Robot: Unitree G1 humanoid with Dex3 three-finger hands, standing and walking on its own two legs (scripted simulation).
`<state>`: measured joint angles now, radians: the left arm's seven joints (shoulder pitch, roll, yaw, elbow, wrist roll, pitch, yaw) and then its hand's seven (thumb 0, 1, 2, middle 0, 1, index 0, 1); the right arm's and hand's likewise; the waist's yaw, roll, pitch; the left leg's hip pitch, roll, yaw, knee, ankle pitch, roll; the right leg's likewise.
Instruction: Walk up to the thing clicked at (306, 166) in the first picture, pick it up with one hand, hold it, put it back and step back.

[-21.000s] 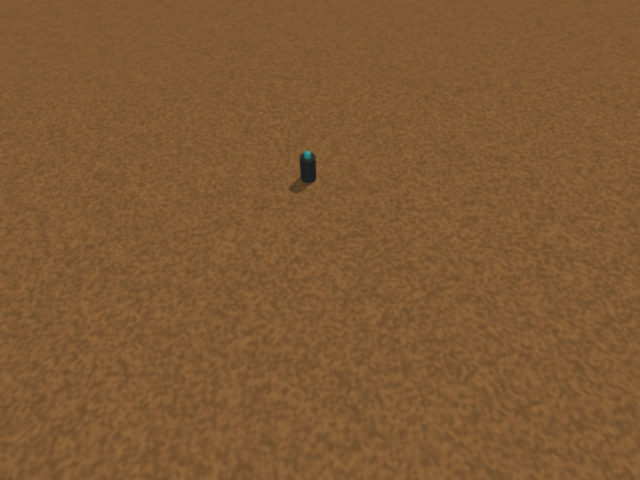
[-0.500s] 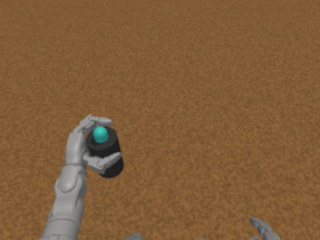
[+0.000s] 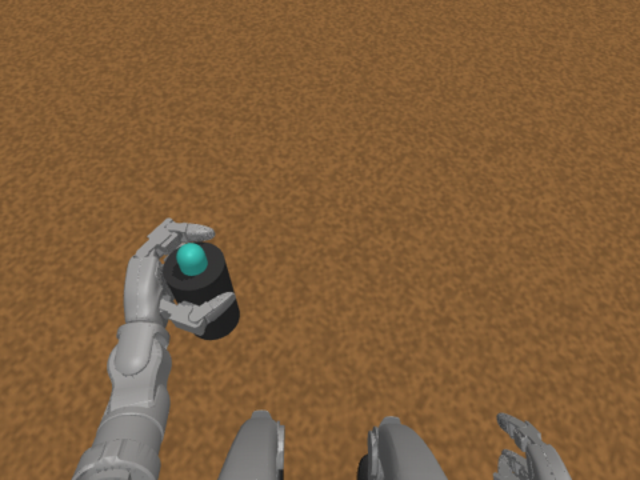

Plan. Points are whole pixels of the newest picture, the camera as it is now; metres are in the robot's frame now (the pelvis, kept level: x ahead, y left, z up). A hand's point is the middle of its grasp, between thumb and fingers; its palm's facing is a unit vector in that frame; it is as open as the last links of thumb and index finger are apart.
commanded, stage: crouch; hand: left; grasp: from the side
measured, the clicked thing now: (202, 286) +0.35 +0.18 -0.02
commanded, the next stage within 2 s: lower in 1.50 s
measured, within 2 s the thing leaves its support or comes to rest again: neither
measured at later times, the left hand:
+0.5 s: hand (226, 326) +0.37 +0.19 -0.26, palm faces +0.08 -1.00 -0.02, open 10.4 cm
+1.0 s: hand (232, 335) +0.39 +0.20 -0.41, palm faces +0.11 -0.99 -0.02, open 10.4 cm
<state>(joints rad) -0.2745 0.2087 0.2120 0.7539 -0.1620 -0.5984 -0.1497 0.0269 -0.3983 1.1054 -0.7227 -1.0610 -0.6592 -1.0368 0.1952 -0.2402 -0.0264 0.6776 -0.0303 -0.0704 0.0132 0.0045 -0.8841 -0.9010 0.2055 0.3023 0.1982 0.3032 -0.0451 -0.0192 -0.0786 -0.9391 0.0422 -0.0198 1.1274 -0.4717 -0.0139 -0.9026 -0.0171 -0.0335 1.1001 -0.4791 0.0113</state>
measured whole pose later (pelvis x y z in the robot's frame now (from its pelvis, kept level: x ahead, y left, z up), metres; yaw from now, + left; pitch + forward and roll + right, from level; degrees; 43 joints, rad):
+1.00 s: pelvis -0.07 +0.00 -0.35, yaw -5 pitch +29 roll -5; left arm -0.68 0.46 0.50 1.17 -0.09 -0.82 -0.21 0.03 -0.40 1.11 -0.73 -1.05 -0.67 -1.03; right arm 0.07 -0.28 0.08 0.76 -0.14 -0.01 0.10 0.00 -0.91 -0.91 0.21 0.30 0.20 0.30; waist -0.15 -0.05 -0.04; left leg -2.21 0.04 -0.13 2.37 -0.67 -0.03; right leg -2.15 0.01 -0.07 2.31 -0.67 0.01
